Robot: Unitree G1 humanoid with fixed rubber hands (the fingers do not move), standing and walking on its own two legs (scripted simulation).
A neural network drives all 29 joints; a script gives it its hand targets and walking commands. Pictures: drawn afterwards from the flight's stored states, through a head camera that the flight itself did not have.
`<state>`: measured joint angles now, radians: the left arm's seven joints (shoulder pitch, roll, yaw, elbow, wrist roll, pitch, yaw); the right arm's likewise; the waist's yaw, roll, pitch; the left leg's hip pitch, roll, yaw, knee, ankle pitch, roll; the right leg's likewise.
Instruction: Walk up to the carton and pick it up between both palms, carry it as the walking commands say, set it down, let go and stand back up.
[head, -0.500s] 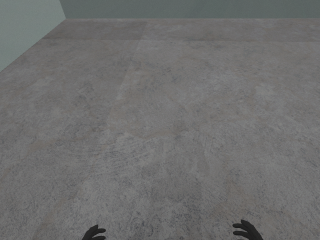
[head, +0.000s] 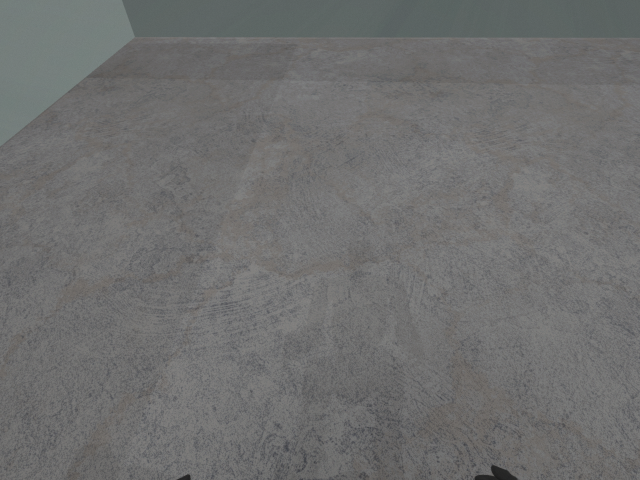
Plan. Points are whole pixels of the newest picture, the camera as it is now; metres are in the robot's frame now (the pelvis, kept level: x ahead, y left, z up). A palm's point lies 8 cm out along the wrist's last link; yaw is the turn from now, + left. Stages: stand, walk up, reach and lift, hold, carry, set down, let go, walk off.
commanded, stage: stand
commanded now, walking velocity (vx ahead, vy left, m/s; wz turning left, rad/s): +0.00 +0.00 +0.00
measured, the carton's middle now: out of the picture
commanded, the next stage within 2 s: none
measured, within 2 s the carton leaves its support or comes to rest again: neither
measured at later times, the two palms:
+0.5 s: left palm out of the picture +0.08 +0.23 -0.11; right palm out of the picture +0.09 -0.22 -0.11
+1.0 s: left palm out of the picture +0.02 +0.23 -0.12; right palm out of the picture +0.03 -0.22 -0.13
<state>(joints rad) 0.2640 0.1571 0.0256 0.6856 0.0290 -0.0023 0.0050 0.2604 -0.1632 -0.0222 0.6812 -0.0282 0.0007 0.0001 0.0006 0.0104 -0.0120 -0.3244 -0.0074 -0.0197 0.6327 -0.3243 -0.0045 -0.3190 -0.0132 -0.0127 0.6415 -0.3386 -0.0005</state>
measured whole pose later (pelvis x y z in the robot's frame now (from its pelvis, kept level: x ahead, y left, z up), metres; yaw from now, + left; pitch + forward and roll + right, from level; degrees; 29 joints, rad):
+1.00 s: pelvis +0.01 +0.00 +0.01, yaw +0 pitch -1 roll +0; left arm 0.32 0.14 0.07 0.98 0.02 -0.01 0.03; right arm 0.30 -0.15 -0.05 0.96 -0.02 0.00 -0.04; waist 0.01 0.01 0.02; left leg -0.21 -0.01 -0.03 0.48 -0.26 -0.01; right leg -0.20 -0.01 -0.02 0.50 -0.28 0.00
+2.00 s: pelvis +0.00 -0.01 +0.02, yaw +0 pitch -1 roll +0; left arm 0.35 0.09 0.03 1.14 0.01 -0.01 0.04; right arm 0.33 -0.10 0.00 1.14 -0.01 0.00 -0.04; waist 0.01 0.01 0.02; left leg -0.20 0.00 -0.03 0.45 -0.23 -0.02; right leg -0.20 -0.01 -0.02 0.47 -0.25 -0.01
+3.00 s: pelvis -0.07 +0.00 +0.00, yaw -24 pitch +2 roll +0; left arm 0.19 0.21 0.08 0.80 0.01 0.02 -0.03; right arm 0.24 -0.26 -0.08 0.92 -0.05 0.00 -0.03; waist 0.00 0.06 0.06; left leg -0.36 0.20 0.29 0.72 -0.42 -0.03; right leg -0.28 -0.01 -0.10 0.60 -0.40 -0.03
